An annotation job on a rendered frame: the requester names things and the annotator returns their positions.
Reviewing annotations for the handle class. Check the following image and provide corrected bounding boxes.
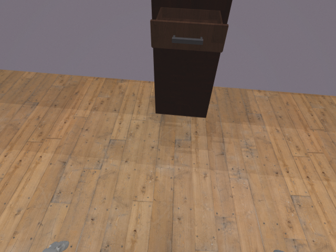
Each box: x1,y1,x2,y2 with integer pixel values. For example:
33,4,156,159
172,35,203,45

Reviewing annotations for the cabinet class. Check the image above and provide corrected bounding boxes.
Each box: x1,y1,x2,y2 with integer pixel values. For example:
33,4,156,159
151,0,232,118

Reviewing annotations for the drawer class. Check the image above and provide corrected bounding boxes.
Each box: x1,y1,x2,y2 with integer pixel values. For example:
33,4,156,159
150,7,228,53

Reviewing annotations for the robot left hand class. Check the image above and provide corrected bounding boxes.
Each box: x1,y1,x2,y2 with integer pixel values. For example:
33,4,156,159
42,241,69,252

